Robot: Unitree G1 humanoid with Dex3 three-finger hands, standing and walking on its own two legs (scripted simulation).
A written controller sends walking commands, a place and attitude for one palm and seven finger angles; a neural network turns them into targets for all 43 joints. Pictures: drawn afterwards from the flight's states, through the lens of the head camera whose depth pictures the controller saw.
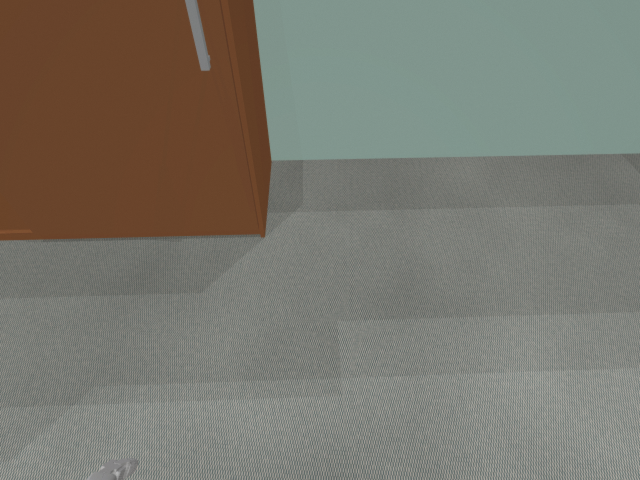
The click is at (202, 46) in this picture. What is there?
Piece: wardrobe's sliding door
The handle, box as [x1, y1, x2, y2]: [185, 0, 210, 70]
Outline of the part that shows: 185,0 201,70 209,70 209,55 207,54 196,0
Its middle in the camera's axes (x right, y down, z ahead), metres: -0.33 -0.59 +1.00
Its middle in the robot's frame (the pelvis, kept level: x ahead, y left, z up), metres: +1.15 +0.39 +0.13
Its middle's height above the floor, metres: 0.90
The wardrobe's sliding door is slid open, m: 0.00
